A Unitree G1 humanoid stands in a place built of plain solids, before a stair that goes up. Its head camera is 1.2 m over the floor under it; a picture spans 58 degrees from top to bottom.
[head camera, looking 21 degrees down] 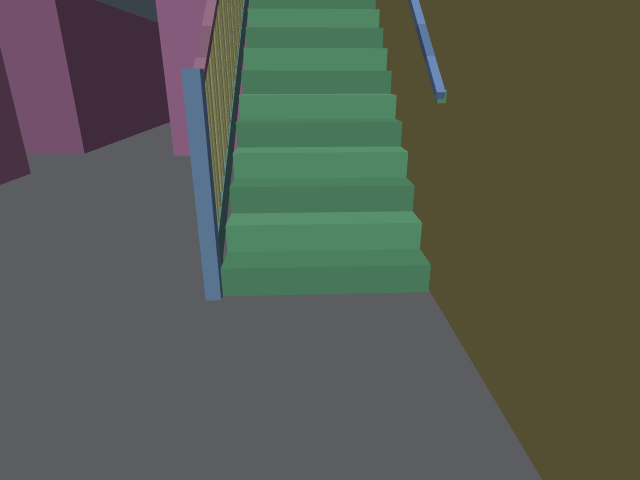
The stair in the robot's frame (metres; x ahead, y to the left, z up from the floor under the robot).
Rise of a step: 0.17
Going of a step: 0.24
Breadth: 1.20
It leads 2 degrees to the left of straight ahead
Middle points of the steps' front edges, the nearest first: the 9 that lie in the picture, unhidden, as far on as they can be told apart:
2.25 -0.04 0.18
2.49 -0.03 0.35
2.73 -0.02 0.53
2.97 -0.01 0.70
3.21 0.00 0.88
3.45 0.01 1.05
3.69 0.02 1.23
3.93 0.03 1.40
4.17 0.04 1.58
